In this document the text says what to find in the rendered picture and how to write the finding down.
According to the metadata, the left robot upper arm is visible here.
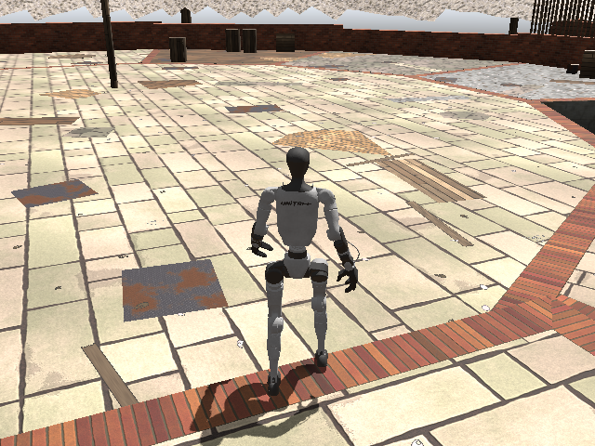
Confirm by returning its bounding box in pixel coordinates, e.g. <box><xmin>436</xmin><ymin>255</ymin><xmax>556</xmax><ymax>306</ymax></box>
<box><xmin>254</xmin><ymin>187</ymin><xmax>279</xmax><ymax>236</ymax></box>

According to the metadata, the robot left hand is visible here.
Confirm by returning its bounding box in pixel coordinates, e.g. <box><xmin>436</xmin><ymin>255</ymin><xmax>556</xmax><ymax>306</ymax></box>
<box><xmin>251</xmin><ymin>242</ymin><xmax>273</xmax><ymax>257</ymax></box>

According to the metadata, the humanoid robot torso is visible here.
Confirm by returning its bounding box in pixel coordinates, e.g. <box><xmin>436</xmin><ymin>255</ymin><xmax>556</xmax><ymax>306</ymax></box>
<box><xmin>275</xmin><ymin>183</ymin><xmax>319</xmax><ymax>279</ymax></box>

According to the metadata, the robot right foot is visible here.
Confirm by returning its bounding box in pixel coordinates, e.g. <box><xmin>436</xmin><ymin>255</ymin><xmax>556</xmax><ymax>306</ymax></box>
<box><xmin>315</xmin><ymin>349</ymin><xmax>328</xmax><ymax>367</ymax></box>

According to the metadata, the right robot upper arm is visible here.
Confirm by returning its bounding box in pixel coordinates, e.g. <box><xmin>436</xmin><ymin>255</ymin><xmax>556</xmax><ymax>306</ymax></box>
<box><xmin>317</xmin><ymin>188</ymin><xmax>341</xmax><ymax>241</ymax></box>

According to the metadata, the robot left forearm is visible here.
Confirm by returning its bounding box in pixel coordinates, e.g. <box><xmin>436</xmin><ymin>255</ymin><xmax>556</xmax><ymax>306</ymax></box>
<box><xmin>251</xmin><ymin>221</ymin><xmax>264</xmax><ymax>248</ymax></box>

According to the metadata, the robot right hand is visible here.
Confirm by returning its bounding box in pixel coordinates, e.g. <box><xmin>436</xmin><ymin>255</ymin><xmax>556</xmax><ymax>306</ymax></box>
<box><xmin>337</xmin><ymin>267</ymin><xmax>358</xmax><ymax>293</ymax></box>

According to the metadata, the robot right forearm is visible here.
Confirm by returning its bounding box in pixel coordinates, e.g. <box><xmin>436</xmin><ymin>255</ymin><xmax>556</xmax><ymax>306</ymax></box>
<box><xmin>334</xmin><ymin>227</ymin><xmax>355</xmax><ymax>271</ymax></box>

